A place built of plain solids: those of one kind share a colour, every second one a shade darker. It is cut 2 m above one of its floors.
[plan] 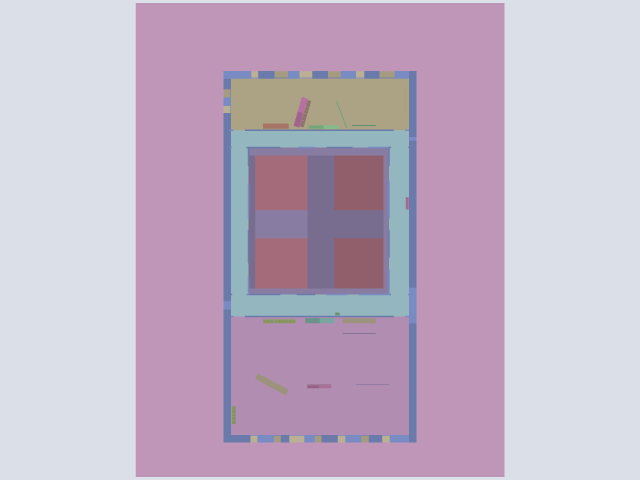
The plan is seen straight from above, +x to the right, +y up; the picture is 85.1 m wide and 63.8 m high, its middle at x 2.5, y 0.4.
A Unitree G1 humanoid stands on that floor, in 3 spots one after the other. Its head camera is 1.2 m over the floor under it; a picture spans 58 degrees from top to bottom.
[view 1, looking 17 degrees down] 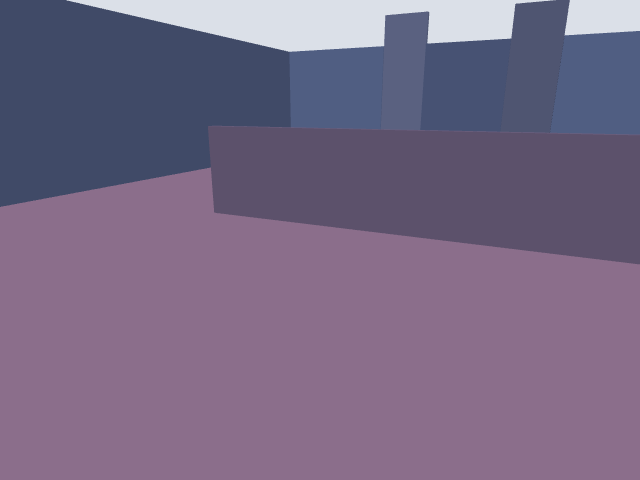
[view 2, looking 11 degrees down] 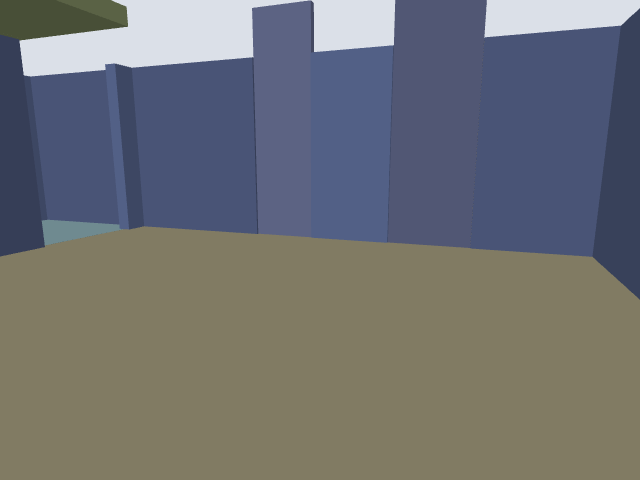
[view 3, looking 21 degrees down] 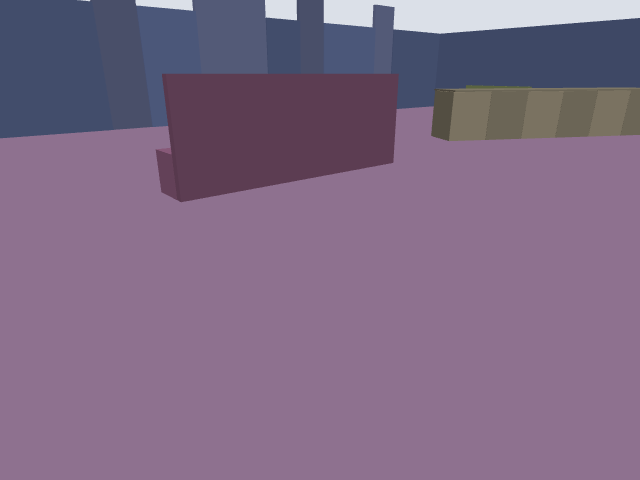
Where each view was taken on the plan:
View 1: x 8.41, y -14.70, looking -65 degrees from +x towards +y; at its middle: floor_refectory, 4.10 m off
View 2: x -3.39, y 20.50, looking -160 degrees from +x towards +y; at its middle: floor_breakhall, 6.29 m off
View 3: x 5.61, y -14.70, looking -130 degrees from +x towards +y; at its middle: floor_refectory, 3.35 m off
